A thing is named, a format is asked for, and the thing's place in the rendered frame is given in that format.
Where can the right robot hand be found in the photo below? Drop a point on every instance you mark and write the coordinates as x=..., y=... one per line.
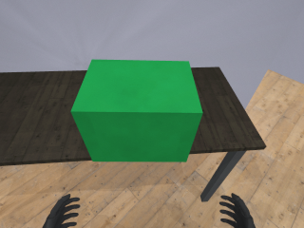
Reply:
x=242, y=216

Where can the table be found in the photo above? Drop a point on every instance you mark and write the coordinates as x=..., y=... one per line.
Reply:
x=36, y=124

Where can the carton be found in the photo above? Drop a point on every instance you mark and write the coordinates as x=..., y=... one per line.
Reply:
x=138, y=110

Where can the left robot hand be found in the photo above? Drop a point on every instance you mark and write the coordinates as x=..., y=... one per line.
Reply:
x=57, y=217

